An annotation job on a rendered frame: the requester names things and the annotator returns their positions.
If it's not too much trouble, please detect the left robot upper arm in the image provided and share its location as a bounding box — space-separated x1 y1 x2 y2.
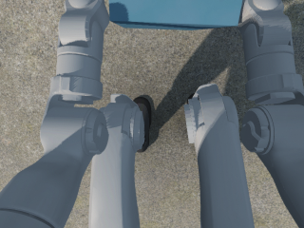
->
0 106 109 228

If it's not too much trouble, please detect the robot right foot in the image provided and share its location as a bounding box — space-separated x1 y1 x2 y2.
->
187 93 195 104

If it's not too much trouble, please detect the robot left thigh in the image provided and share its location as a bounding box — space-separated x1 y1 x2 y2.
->
88 103 144 228

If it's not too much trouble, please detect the carton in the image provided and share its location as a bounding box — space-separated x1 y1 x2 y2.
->
108 0 243 30

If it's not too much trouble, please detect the right robot upper arm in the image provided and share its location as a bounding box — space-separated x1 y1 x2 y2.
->
239 104 304 228

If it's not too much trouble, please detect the robot left forearm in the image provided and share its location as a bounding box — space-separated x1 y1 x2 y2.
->
40 0 110 143

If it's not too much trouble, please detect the robot right forearm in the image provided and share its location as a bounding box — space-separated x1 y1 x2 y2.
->
237 0 304 106

